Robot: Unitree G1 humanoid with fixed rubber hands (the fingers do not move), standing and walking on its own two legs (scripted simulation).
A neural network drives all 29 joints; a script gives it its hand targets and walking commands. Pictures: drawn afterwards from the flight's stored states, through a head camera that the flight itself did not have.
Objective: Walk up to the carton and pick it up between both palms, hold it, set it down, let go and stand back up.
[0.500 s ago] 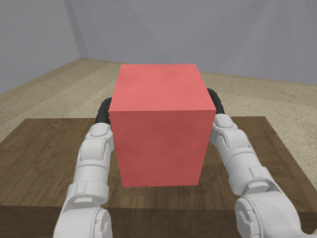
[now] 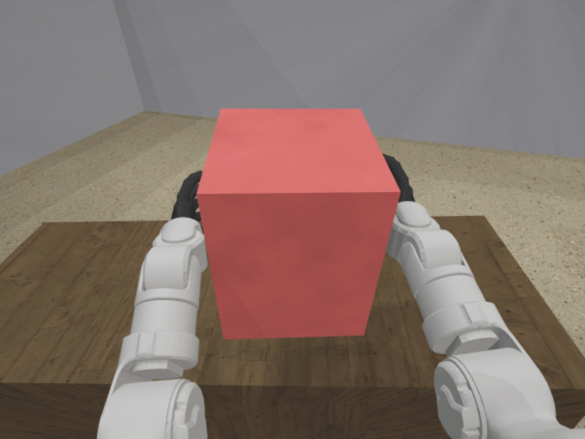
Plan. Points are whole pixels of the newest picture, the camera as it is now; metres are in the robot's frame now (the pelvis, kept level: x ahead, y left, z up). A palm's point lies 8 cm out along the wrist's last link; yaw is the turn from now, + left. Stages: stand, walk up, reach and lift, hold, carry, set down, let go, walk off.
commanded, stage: reach and lift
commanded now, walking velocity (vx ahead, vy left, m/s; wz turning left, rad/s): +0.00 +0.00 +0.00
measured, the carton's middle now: (292, 222) +0.38 +0.03 +0.18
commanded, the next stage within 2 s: hold in 0.08 s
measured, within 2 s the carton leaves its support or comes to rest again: neither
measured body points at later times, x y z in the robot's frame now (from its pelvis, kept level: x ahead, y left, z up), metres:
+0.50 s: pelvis -0.01 +0.00 +0.00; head -0.09 +0.00 +0.44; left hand +0.37 +0.17 +0.22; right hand +0.38 -0.13 +0.22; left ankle +0.03 +0.13 -0.74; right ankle +0.02 -0.12 -0.74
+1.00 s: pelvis -0.01 +0.00 +0.00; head -0.09 +0.00 +0.44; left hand +0.37 +0.17 +0.21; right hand +0.38 -0.13 +0.22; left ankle +0.03 +0.13 -0.74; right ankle +0.02 -0.12 -0.74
